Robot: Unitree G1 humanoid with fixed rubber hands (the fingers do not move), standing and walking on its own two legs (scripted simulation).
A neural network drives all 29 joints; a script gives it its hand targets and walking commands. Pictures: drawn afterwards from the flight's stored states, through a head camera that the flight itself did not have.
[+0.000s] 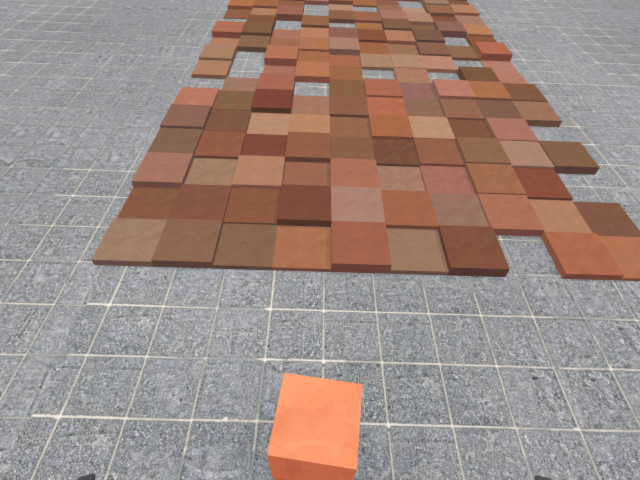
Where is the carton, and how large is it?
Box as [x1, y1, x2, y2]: [267, 373, 361, 479]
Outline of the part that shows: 284,373 267,453 273,478 352,479 356,470 361,384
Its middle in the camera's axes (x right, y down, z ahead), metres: -0.01 +0.53 +1.05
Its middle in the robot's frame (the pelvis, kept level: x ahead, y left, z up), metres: +0.38 -0.01 -0.66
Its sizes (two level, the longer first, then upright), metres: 0.210 0.200 0.250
